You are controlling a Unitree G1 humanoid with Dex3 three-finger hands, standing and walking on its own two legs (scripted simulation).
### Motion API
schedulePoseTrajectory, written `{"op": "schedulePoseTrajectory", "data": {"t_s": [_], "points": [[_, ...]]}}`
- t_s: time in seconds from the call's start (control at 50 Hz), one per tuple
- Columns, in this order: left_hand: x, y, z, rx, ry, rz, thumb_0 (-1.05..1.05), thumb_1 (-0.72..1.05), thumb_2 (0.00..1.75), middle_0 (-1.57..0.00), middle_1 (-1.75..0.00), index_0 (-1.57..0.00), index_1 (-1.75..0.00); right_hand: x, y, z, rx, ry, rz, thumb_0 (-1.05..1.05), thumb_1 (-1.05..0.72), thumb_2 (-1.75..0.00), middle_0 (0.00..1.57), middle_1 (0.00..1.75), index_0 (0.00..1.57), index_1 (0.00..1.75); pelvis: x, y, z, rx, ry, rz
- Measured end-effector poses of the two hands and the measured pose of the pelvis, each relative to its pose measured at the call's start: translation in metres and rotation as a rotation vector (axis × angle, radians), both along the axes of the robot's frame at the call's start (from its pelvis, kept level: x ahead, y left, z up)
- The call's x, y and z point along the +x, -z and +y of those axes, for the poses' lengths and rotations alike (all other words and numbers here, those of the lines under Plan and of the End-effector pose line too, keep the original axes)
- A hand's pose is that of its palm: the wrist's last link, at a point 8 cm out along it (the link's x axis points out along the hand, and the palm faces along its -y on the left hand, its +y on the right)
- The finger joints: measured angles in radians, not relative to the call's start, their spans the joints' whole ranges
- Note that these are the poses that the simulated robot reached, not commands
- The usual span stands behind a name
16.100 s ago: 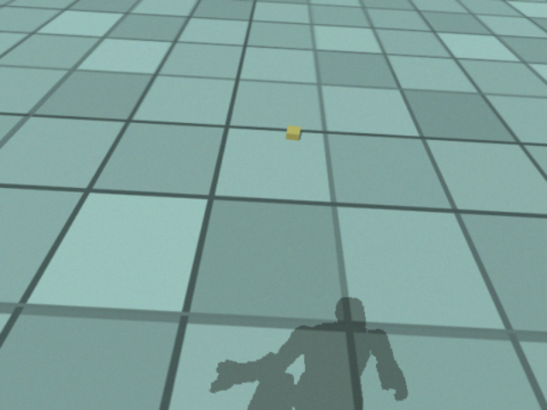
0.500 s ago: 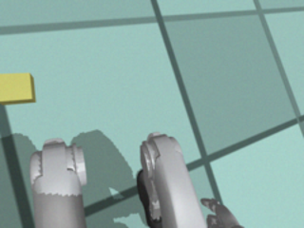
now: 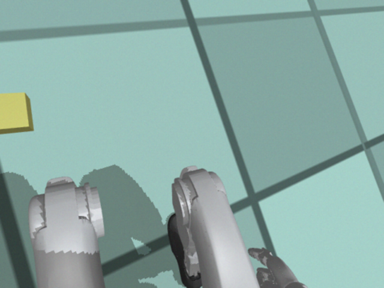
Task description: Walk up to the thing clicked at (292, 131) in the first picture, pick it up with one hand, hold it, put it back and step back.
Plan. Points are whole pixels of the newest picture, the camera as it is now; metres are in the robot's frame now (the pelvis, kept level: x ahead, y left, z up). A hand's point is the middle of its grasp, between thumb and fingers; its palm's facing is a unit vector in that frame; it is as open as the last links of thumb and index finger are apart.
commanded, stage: rise first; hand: left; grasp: from above
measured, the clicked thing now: (7, 113) +0.47 +0.34 -0.29
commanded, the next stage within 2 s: approach in 0.80 s
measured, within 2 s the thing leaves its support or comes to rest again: neither
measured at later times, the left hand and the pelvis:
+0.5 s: hand out of the picture +0.42 +0.38 -0.19, palm faces -0.45 -0.12 -0.88, open 13.7 cm; pelvis +0.00 +0.00 +0.00, yaw -1 degrees
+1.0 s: hand out of the picture +0.42 +0.38 -0.18, palm faces -0.46 -0.11 -0.88, open 13.7 cm; pelvis -0.01 +0.00 +0.00, yaw -1 degrees
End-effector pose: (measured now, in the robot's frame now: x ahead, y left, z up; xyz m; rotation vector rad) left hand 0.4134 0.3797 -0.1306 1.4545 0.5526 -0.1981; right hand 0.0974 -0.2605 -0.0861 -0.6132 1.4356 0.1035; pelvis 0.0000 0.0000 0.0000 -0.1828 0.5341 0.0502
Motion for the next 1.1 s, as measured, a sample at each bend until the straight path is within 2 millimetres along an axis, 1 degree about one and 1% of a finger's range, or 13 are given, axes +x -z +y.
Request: {"op": "schedulePoseTrajectory", "data": {"t_s": [0.3,0.44,0.64,0.78,0.98,1.04,1.1], "points": [[0.01,0.002,0.0,0.009,-0.009,-0.001,0.0,-0.46,0.95,-0.15,-0.98,-0.15,-0.97,-0.009,-0.006,0.002,-0.006,0.003,0.006,0.01,-0.92,-0.91,0.2,0.3,0.2,0.3,-0.001,-0.001,0.002,-0.009,0.002,-0.003],[0.009,0.002,0.001,0.004,-0.008,0.007,0.0,-0.47,0.95,-0.15,-0.97,-0.15,-0.97,-0.01,-0.009,0.003,-0.005,-0.001,0.007,0.01,-0.91,-0.91,0.2,0.3,0.2,0.3,-0.002,-0.002,0.003,-0.013,0.003,-0.009],[0.007,-0.004,0.002,0.008,0.001,0.0,0.0,-0.47,0.96,-0.15,-0.96,-0.15,-0.96,-0.009,-0.01,0.004,0.0,-0.004,-0.01,0.01,-0.91,-0.9,0.2,0.3,0.2,0.3,-0.004,-0.003,0.003,-0.015,0.002,-0.013],[0.009,-0.007,0.001,0.013,0.01,0.0,0.0,-0.47,0.96,-0.15,-0.96,-0.15,-0.96,-0.009,-0.01,0.005,0.001,-0.006,-0.019,0.01,-0.91,-0.9,0.2,0.3,0.2,0.3,-0.005,-0.003,0.003,-0.014,0.001,-0.016],[0.012,-0.006,0.001,0.015,0.004,0.004,0.0,-0.46,0.95,-0.16,-0.96,-0.16,-0.96,-0.015,-0.012,0.005,-0.003,0.001,-0.02,0.01,-0.91,-0.9,0.2,0.3,0.2,0.3,-0.006,-0.003,0.004,-0.016,0.002,-0.021],[0.014,-0.005,-0.002,0.021,0.025,0.013,0.0,-0.45,0.94,-0.16,-0.97,-0.17,-0.96,-0.017,-0.012,0.006,-0.004,0.004,-0.013,0.01,-0.91,-0.9,0.2,0.3,0.2,0.3,-0.006,-0.003,0.004,-0.015,0.001,-0.018],[0.02,-0.006,-0.01,0.024,0.058,0.007,0.0,-0.43,0.92,-0.17,-0.98,-0.18,-0.96,-0.019,-0.013,0.006,-0.005,0.008,-0.007,0.01,-0.91,-0.9,0.2,0.3,0.2,0.3,-0.006,-0.003,0.003,-0.013,0.0,-0.011]]}}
